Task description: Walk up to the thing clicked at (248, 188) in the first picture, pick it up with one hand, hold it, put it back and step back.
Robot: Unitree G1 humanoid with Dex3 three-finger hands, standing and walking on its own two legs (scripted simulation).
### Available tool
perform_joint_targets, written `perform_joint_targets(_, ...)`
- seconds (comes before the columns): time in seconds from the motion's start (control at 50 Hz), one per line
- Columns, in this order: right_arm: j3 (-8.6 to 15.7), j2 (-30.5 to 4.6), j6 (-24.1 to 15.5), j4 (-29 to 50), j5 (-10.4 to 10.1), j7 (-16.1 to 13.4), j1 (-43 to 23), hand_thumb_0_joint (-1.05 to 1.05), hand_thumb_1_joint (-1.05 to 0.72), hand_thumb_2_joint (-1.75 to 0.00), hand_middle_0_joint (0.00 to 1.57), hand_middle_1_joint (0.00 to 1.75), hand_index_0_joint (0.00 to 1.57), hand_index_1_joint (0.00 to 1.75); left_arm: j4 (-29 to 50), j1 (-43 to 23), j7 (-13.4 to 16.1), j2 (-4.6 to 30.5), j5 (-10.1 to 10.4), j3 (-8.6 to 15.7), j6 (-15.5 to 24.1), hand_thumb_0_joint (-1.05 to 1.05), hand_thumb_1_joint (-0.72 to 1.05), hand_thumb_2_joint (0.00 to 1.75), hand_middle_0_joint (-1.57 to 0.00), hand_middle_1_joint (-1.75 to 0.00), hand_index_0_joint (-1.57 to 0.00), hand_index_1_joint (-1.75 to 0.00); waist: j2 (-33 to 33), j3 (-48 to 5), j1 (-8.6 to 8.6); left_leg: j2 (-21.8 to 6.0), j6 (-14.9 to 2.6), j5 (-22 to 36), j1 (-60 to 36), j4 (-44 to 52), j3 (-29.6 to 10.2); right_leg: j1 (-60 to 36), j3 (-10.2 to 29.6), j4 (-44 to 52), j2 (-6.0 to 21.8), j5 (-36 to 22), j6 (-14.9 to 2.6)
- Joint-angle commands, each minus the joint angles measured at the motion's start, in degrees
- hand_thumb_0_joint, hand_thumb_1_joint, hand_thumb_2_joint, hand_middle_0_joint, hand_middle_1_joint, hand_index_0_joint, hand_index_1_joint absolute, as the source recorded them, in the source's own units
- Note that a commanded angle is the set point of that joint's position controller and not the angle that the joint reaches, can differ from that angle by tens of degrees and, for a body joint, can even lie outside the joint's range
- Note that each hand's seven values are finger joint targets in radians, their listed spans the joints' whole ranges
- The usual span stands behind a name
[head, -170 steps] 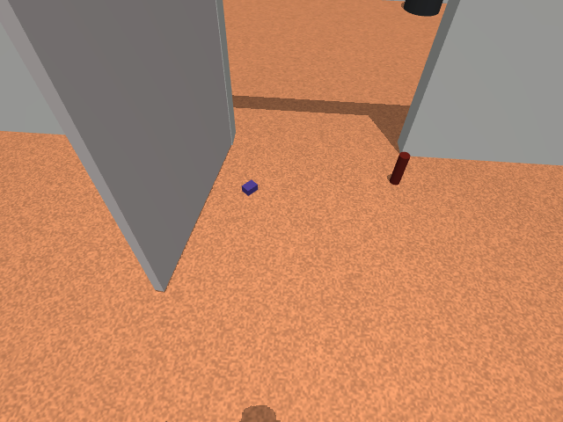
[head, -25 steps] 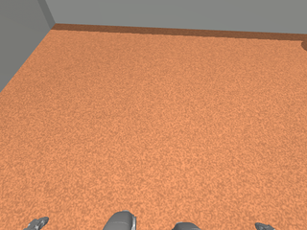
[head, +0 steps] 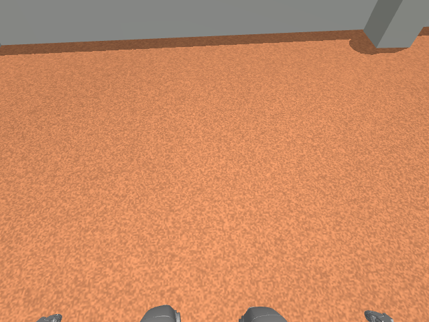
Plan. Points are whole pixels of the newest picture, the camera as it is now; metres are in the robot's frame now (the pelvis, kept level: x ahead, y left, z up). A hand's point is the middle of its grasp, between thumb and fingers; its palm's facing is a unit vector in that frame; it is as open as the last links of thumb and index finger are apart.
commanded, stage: walk up
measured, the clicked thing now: out of the picture -0.24 +1.17 -0.73
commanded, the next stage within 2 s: stand in 0.70 s
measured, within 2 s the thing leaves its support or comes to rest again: neither
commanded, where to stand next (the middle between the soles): +0.06 +0.02 m, yaw -4 degrees
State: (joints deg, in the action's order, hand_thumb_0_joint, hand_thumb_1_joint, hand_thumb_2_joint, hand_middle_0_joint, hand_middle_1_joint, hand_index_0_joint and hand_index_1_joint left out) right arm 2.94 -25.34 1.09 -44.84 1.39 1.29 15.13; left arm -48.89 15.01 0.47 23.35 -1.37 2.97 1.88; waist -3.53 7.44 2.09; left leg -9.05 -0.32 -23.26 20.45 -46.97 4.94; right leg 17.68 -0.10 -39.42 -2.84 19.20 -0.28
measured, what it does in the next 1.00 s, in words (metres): stands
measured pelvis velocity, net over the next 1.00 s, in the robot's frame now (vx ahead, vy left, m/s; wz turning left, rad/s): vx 0.00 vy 0.02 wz -0.09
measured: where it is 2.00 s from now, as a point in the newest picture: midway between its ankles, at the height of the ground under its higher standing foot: outside the picture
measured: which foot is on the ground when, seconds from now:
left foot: down 0.00-1.00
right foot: down 0.00-1.00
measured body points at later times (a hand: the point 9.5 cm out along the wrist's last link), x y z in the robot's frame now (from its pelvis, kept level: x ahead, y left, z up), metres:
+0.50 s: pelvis -0.01 +0.02 +0.01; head +0.00 +0.01 +0.46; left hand +0.13 +0.31 -0.10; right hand +0.03 -0.30 -0.11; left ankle +0.02 +0.16 -0.71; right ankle +0.02 -0.13 -0.71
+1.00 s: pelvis +0.00 +0.02 +0.03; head +0.02 +0.02 +0.48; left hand +0.12 +0.31 -0.10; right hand +0.05 -0.29 -0.10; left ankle +0.02 +0.16 -0.71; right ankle +0.02 -0.13 -0.71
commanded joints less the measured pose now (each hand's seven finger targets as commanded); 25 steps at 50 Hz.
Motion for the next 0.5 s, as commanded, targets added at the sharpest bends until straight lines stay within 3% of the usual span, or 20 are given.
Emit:
perform_joint_targets(0.0,2.4,-8.8,-0.5,5.3,-0.6,-1.7,-3.9,0.0,-0.9,-0.9,0.2,0.3,0.2,0.3,4.0,1.4,1.8,18.6,-0.2,4.3,2.3,0.0,0.9,0.9,-0.2,-0.3,-0.2,-0.3,10.9,-5.2,-3.2,3.0,-0.73,-13.0,7.8,-9.5,-7.7,-1.1,34.4,14.9,22.4,-13.6,-16.09)
perform_joint_targets(0.02,2.8,-9.6,-0.6,3.9,-0.6,-1.6,-3.4,0.0,-0.9,-0.9,0.2,0.3,0.2,0.3,3.9,0.2,1.6,16.5,0.1,3.8,2.2,0.0,0.9,0.9,-0.2,-0.3,-0.2,-0.3,10.2,-4.7,-2.17,2.4,-0.95,-12.3,6.1,-9.1,-8.4,0.9,30.5,14.1,20.2,-13.5,-15.2)
perform_joint_targets(0.06,2.6,-9.1,-1.2,1.2,-1.5,-1.2,-1.7,0.0,-0.9,-0.9,0.2,0.3,0.2,0.3,3.9,-2.6,1.7,14.0,0.3,2.9,2.4,0.0,0.9,0.9,-0.2,-0.3,-0.2,-0.3,10.9,-5.8,-0.69,3.0,-1.21,-6.7,5.6,-4.6,-7.3,-2.7,21.6,12.4,14.8,-17.1,-11.16)
perform_joint_targets(0.12,2.2,-8.5,-1.4,-1.2,-1.3,-1.3,-0.7,0.0,-0.9,-0.9,0.2,0.3,0.2,0.3,3.1,-3.0,1.6,14.0,0.2,2.7,2.3,0.0,0.9,0.9,-0.2,-0.3,-0.2,-0.3,15.0,-9.1,-1.31,4.4,-0.98,-2.3,-0.2,0.2,-5.3,-1.2,19.2,10.3,12.5,-20.8,-10.04)
perform_joint_targets(0.14,2.0,-8.1,-1.8,-2.0,-1.4,-1.3,-0.1,0.0,-0.9,-0.9,0.2,0.3,0.2,0.3,3.3,-4.2,1.5,13.7,0.3,2.5,2.0,0.0,0.9,0.9,-0.2,-0.3,-0.2,-0.3,15.2,-9.7,-0.67,5.4,-1.09,-0.6,-3.5,4.9,-3.9,0.1,16.9,8.5,11.3,-21.7,-9.53)
perform_joint_targets(0.18,2.1,-7.7,-2.5,-4.2,-1.2,-1.4,1.0,0.0,-0.9,-0.9,0.2,0.3,0.2,0.3,2.8,-6.2,1.3,12.3,0.9,2.1,1.2,0.0,0.9,0.9,-0.2,-0.3,-0.2,-0.3,13.9,-10.4,0.47,6.3,-1.04,8.6,-9.8,14.6,-3.3,2.6,13.3,4.7,9.1,-19.5,-7.3)
perform_joint_targets(0.2,2.4,-8.8,-2.9,-4.9,-0.8,-1.6,1.6,0.0,-0.9,-0.9,0.2,0.3,0.2,0.3,2.8,-6.5,1.2,10.5,1.2,1.6,1.0,0.0,0.9,0.9,-0.2,-0.3,-0.2,-0.3,11.0,-11.3,0.72,3.8,-2.12,12.6,-12.3,16.6,-6.8,4.5,12.3,2.7,8.1,-17.3,-5.35)
perform_joint_targets(0.22,2.6,-10.9,-3.3,-4.7,-0.2,-1.8,0.2,0.0,-0.9,-0.9,0.2,0.3,0.2,0.3,2.6,-6.1,1.1,8.7,1.7,1.0,0.9,0.0,0.9,0.9,-0.2,-0.3,-0.2,-0.3,5.1,-11.4,-0.1,-2.1,-4.25,13.8,-12.0,20.5,-14.7,6.3,10.1,-0.7,5.2,-12.6,-2.92)
perform_joint_targets(0.24,2.5,-12.9,-3.3,-4.5,-1.0,-1.5,-4.6,0.0,-0.9,-0.9,0.2,0.3,0.2,0.3,0.5,-4.4,1.4,9.2,2.0,1.2,0.7,0.0,0.9,0.9,-0.2,-0.3,-0.2,-0.3,0.4,-10.4,-2.23,-6.8,-8.32,8.7,-5.6,21.9,-20.3,1.8,6.1,-2.5,1.7,-3.0,-1.87)
perform_joint_targets(0.26,2.2,-12.4,-3.1,-4.0,-1.0,-1.2,-8.9,0.0,-0.9,-0.9,0.2,0.3,0.2,0.3,-1.6,-2.7,1.5,10.4,1.4,1.5,0.6,0.0,0.9,0.9,-0.2,-0.3,-0.2,-0.3,-0.7,-8.4,-4.13,-8.3,-9.35,5.2,0.2,21.6,-20.0,-3.2,4.8,-1.6,2.3,3.4,-1.71)
perform_joint_targets(0.28,1.5,-10.7,-3.0,-4.4,-0.8,-1.1,-10.2,0.0,-0.9,-0.9,0.2,0.3,0.2,0.3,-2.5,-2.3,1.4,10.6,1.0,1.4,1.0,0.0,0.9,0.9,-0.2,-0.3,-0.2,-0.3,0.9,-8.4,-4.82,-5.4,-7.1,5.5,0.9,19.5,-15.3,-5.3,7.8,4.0,3.3,0.7,-2.37)
perform_joint_targets(0.32,0.8,-8.7,-2.7,-5.5,-1.0,-1.0,-8.8,0.0,-0.9,-0.9,0.2,0.3,0.2,0.3,-2.5,-6.2,0.8,12.1,0.9,1.7,1.4,0.0,0.9,0.9,-0.2,-0.3,-0.2,-0.3,4.2,-6.9,-2.39,3.1,-2.51,3.5,-1.3,15.3,-7.0,-0.8,16.5,9.6,7.1,-4.6,-4.92)
perform_joint_targets(0.34,0.8,-8.3,-2.7,-6.7,-0.9,-1.1,-7.3,0.0,-0.9,-0.9,0.2,0.3,0.2,0.3,-2.7,-8.3,0.7,12.4,1.0,1.7,1.3,0.0,0.9,0.9,-0.2,-0.3,-0.2,-0.3,3.7,-5.6,-1.13,3.6,-1.79,0.7,-2.7,16.0,-6.5,1.9,17.8,10.7,8.4,-2.9,-5.45)
perform_joint_targets(0.36,0.8,-8.4,-2.8,-8.4,-0.8,-1.0,-5.9,0.0,-0.9,-0.9,0.2,0.3,0.2,0.3,-2.9,-9.7,0.6,11.9,1.3,1.3,1.1,0.0,0.9,0.9,-0.2,-0.3,-0.2,-0.3,2.1,-5.1,-0.47,2.9,-1.77,-0.4,-4.6,19.1,-7.7,3.8,16.8,10.7,8.1,-2.1,-4.87)
perform_joint_targets(0.42,0.6,-9.3,-3.2,-9.2,-0.8,-0.9,-9.9,0.0,-0.9,-0.9,0.2,0.3,0.2,0.3,-5.2,-8.3,0.5,9.7,1.5,0.5,0.9,0.0,0.9,0.9,-0.2,-0.3,-0.2,-0.3,-0.8,-6.3,-2.65,-0.3,-3.49,2.0,-4.0,23.2,-10.6,-0.9,10.5,8.5,4.3,-7.9,-3.09)
perform_joint_targets(0.48,0.2,-8.6,-3.1,-9.9,-1.2,-0.9,-10.8,0.0,-0.9,-0.9,0.2,0.3,0.2,0.3,-7.1,-8.8,0.3,10.5,1.2,0.6,0.9,0.0,0.9,0.9,-0.2,-0.3,-0.2,-0.3,2.7,-7.4,-2.63,0.5,-3.09,3.2,-5.0,22.2,-8.2,-3.3,12.2,10.3,5.2,-10.5,-3.14)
